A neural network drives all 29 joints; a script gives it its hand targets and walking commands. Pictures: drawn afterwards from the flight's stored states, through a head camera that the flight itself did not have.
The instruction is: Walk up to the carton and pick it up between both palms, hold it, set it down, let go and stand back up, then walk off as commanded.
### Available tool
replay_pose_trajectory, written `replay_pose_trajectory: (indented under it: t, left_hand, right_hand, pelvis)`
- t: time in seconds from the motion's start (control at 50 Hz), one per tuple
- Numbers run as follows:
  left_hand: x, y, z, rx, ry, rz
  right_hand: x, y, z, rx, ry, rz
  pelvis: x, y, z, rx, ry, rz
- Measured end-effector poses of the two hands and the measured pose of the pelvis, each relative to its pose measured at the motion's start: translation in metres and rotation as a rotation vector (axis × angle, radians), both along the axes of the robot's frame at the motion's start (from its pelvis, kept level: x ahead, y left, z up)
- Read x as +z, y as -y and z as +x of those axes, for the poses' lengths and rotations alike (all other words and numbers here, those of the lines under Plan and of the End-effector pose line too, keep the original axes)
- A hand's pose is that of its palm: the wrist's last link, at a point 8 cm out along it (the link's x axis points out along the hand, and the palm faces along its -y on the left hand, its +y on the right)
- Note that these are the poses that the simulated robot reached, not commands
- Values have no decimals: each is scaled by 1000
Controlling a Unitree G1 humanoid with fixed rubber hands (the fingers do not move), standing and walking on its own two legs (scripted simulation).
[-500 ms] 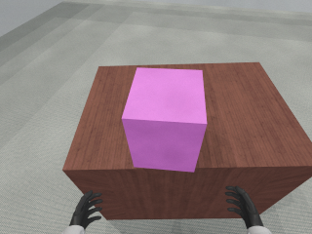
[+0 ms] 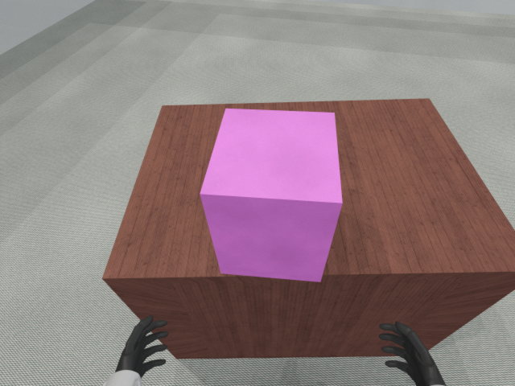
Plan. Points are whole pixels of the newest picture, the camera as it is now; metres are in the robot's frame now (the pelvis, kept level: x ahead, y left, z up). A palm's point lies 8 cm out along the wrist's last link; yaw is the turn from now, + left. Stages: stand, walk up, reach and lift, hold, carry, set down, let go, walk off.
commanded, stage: set down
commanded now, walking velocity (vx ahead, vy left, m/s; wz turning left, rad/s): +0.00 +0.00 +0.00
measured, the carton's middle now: (274, 197) +0.44 -0.01 +0.01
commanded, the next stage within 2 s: let go in 0.04 s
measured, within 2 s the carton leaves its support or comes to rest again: neither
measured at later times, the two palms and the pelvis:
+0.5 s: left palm (131, 372) +0.17 +0.23 -0.07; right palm (426, 381) +0.14 -0.22 -0.07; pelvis +0.00 +0.00 +0.00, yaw +0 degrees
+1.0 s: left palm (128, 347) +0.20 +0.24 -0.06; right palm (461, 374) +0.14 -0.28 -0.07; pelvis +0.02 -0.01 +0.00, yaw +0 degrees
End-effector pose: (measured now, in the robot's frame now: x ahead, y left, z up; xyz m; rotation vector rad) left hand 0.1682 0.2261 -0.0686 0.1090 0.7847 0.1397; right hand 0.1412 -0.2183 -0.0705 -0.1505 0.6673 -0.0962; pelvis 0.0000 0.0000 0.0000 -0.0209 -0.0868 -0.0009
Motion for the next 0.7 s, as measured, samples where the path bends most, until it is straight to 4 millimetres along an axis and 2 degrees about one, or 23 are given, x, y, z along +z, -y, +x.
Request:
replay_pose_trajectory:
  t: [0.58,0.7]
  left_hand:
    - [-1,0,-3,3,-7,5]
    - [3,-11,3,-3,39,67]
  right_hand:
    - [-3,2,-3,2,-17,2]
    - [-4,29,-7,-31,-73,-89]
  pelvis:
    - [0,1,0,0,2,1]
    - [-2,1,1,0,10,1]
